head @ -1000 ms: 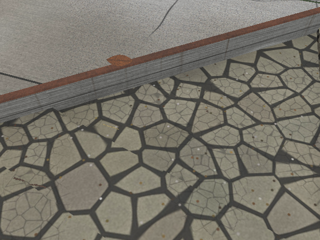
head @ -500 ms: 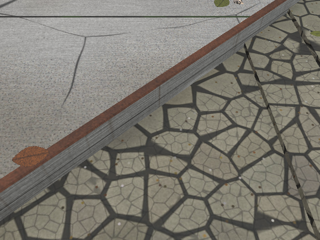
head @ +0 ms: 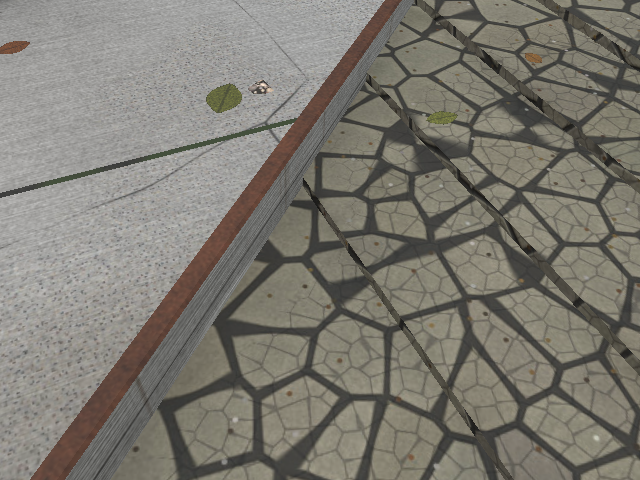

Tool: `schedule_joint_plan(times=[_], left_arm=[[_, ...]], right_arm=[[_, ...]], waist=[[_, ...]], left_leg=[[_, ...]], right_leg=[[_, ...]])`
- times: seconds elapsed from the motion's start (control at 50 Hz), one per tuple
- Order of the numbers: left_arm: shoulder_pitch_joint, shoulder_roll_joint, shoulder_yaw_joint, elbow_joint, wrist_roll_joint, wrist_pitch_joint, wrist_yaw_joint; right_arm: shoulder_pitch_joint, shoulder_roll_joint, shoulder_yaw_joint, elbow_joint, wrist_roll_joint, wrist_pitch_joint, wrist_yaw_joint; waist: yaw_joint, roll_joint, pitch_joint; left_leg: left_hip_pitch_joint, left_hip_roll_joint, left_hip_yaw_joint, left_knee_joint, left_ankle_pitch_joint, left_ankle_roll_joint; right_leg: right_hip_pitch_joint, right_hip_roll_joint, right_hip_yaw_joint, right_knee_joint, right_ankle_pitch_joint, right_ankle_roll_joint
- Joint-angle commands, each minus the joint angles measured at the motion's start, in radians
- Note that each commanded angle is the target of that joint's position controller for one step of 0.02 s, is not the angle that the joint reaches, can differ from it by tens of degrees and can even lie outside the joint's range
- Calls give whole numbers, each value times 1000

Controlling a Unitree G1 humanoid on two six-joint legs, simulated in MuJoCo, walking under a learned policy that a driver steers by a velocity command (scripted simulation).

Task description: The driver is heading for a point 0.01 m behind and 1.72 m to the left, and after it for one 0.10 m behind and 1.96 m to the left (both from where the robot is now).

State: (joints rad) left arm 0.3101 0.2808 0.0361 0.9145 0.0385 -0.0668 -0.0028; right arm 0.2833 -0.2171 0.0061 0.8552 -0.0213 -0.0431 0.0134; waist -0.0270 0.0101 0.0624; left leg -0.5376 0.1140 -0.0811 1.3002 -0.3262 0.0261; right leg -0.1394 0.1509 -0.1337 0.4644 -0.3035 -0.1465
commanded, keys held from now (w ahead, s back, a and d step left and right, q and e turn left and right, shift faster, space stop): w+q+shift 0.66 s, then q+shift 0.34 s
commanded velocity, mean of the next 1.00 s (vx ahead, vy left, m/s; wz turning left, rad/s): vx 0.84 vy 0.00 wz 0.82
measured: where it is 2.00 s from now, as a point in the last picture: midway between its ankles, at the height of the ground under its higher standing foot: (51, 269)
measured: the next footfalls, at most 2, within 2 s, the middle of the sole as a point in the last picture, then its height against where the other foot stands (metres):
left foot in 0.26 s outside the picture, level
right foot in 0.66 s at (253, 338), level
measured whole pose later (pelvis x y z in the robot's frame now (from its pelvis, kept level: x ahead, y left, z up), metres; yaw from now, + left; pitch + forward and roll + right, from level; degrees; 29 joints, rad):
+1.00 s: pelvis +0.75 +0.26 +0.03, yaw +53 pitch +3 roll +1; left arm 0.48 0.22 0.01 0.95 0.03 -0.04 0.03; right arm -0.25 -0.12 0.03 0.32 -0.03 0.07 -0.02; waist 0.03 0.01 0.09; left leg -1.16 0.02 0.12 1.67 -0.48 0.09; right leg 0.00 -0.12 -0.29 0.17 -0.10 0.02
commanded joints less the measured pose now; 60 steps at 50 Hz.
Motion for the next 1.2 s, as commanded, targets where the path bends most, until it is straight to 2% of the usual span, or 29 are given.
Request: schedule_joint_plan(times=[0.02, 0.14, 0.18, 0.22, 0.24, 0.26, 0.28, 0.3, 0.34, 0.42, 0.56, 0.62, 0.64, 0.66, 0.68, 0.7, 0.72, 0.76, 0.82, 0.9, 0.96, 1.0, 1.02, 1.04, 1.06, 1.08, 1.1, 1.16, 1.2], left_arm=[[-25, 109, 27, -52, -14, -72, -5], [39, 106, 12, -24, -37, -95, 1], [39, 162, 22, -33, -27, -75, 27], [-24, 223, 41, -65, -7, -34, 49], [-79, 238, 47, -86, 3, -15, 49], [-100, 189, 41, -80, 10, -13, 29], [-23, 20, -4, -172, 2, -39, 4], [-53, 58, -20, -233, 0, -66, 2], [-145, 105, -19, -237, 11, -80, -4], [-149, 69, -46, -274, 51, -12, -6], [-374, 35, -78, -396, -16, -11, 11], [-45, 145, -30, -334, -34, -20, 48], [175, 164, -8, -268, -36, -31, 59], [348, 178, 13, -172, -8, -43, 62], [313, 197, 6, -177, 39, -38, 43], [68, 220, 25, -268, 63, -29, 38], [-47, 107, 15, -315, 55, -16, 39], [16, 7, -18, -230, 22, -29, 41], [141, 25, -6, -89, 14, -53, 40], [90, 16, -9, -29, 10, -21, 15], [32, 87, -1, -74, -4, 1, 51], [6, 292, 59, -131, -18, -4, 45], [-38, 329, 84, -156, -42, 8, 31], [-43, 301, 90, -177, -71, 21, 8], [-12, 276, 94, -215, -78, 24, -12], [-76, 112, 60, -341, -35, 30, -57], [-80, 49, 48, -389, 28, 23, -34], [-69, -62, -8, -439, 13, 47, 46], [9, -19, -6, -417, 32, 75, 68]], right_arm=[[-9, -105, -30, -51, 0, 21, 26], [-208, -69, -18, -111, 21, -8, 50], [-149, -114, -34, -91, 8, -9, 52], [110, -188, -68, -27, 9, -1, 40], [323, -231, -94, 31, 6, 4, 28], [378, -275, -121, 46, 13, 15, 9], [253, -373, -140, 22, -11, 31, 3], [206, -374, -145, -18, -2, 31, 7], [139, -244, -118, -12, 3, 26, -2], [81, -236, -101, -28, 21, -20, -17], [117, -277, -129, -65, 28, -18, -8], [-51, -277, -132, -139, -6, -34, -12], [-149, -248, -124, -167, 7, -46, -5], [-229, -114, -94, -206, 21, -58, 1], [-206, 4, -50, -272, 31, -59, -20], [88, -53, -57, -269, 60, -31, -35], [44, -89, -59, -229, 5, 3, -48], [-163, -71, -51, -335, -48, 37, -30], [-370, 48, -13, -492, -18, 99, -49], [-528, 90, 16, -599, -16, 111, -68], [-488, 72, 14, -592, -3, 113, -25], [-326, 17, -15, -531, 5, 142, -31], [-167, -10, -24, -480, 6, 148, -25], [-71, -66, -42, -437, 3, 137, -24], [-51, -125, -76, -430, 8, 123, -24], [-172, -296, -134, -453, 19, 113, -28], [-202, -294, -154, -468, 8, 115, -24], [-212, -169, -117, -304, -7, 66, -29], [-226, -115, -100, -260, 3, 45, -25]], waist=[[-17, 9, 103], [31, -28, 68], [-12, -78, -20], [-160, -131, -159], [-264, -116, -237], [-283, -3, -208], [-79, 328, -216], [-95, 211, -331], [-26, -102, -70], [72, -96, -1], [-42, 45, -73], [162, 117, -284], [294, 53, -347], [332, -121, -362], [216, -307, -266], [7, -369, -465], [15, -148, -401], [14, 9, -159], [7, -91, -9], [-63, -11, 46], [-62, -94, -112], [-110, -226, -328], [-152, -262, -402], [-138, -262, -464], [-155, -164, -457], [-99, 266, -406], [-60, 115, -466], [110, 41, -47], [170, 42, -16]], left_leg=[[-74, 60, 15, -163, 153, -2], [20, -46, 210, -597, 548, 102], [89, -144, 266, -639, 460, 120], [353, -219, 268, -598, 291, 149], [546, -218, 210, -621, 189, 190], [649, -164, 98, -676, 105, 240], [860, 43, -398, -738, 98, 414], [929, 135, -740, -990, -181, 480], [593, 93, -619, -1103, -186, 345], [236, -66, -317, -1118, 326, 297], [323, -169, -226, -972, 977, 129], [442, -147, -316, -579, 1225, 106], [336, -197, -267, -333, 1073, 91], [14, -287, -167, 2, 285, 74], [-287, -333, -88, 331, -212, 65], [-314, -270, -58, 569, -163, 46], [-362, -198, 27, 715, -119, 39], [-514, -137, 25, 833, -162, 33], [-711, -102, 29, 1065, -256, 53], [-742, -85, 100, 824, -163, 76], [-224, -114, 291, 288, -124, 56], [-41, -188, 303, 137, -173, 76], [-8, -186, 262, 50, -217, 107], [111, -228, 200, -89, -268, 147], [332, -236, -50, -347, -278, 219], [441, 9, -756, -708, 69, 383], [408, 109, -923, -822, 281, 396], [45, -40, -516, -750, 230, 241], [-45, -118, -299, -738, 386, 186]], right_leg=[[-150, -331, 192, -387, 258, -70], [57, -275, -77, -399, 829, 58], [210, -297, -106, -236, 1211, 94], [197, -335, -101, 129, 1414, 104], [104, -341, -80, 438, 1312, 93], [-67, -216, -89, 849, 664, 100], [-564, -53, 21, 1238, -200, 165], [-717, -83, 219, 1245, -160, 136], [-667, -194, 229, 1004, 2, 125], [-454, -257, 178, 753, 17, 202], [-259, -127, 76, 142, 375, 184], [-2, -139, 187, 74, 351, 145], [237, -165, 149, -40, 491, 153], [540, -294, 220, -18, 532, 157], [576, -543, 506, 70, 1043, 188], [525, -694, 746, -18, 836, -38], [379, -657, 742, -90, 383, -119], [143, -578, 518, -175, 182, -66], [-24, -578, 295, -290, 232, -6], [-143, -427, 30, -379, 142, 87], [-148, -305, -164, -400, 894, 61], [100, -366, -167, -146, 1763, 39], [232, -435, -153, 59, 1919, 45], [253, -471, -120, 263, 1896, 47], [7, -435, -77, 645, 1346, 88], [-592, -103, -25, 1239, -75, 199], [-696, -91, 231, 1558, -59, 184], [-812, -173, 243, 1455, 9, 162], [-746, -184, 225, 1344, 16, 168]])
